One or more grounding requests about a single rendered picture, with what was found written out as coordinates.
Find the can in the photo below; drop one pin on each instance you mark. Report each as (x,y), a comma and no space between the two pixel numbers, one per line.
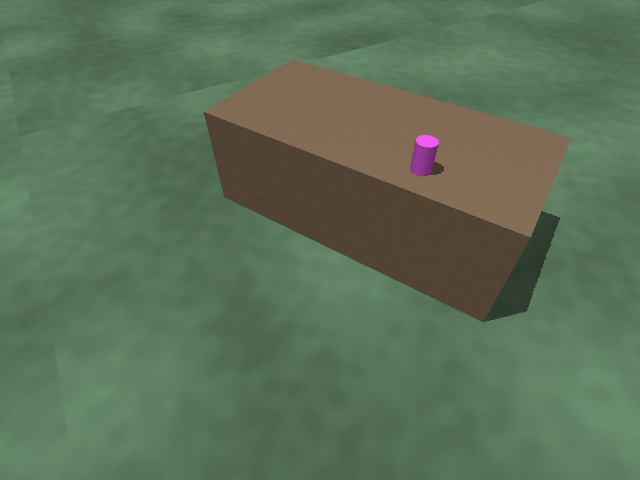
(424,155)

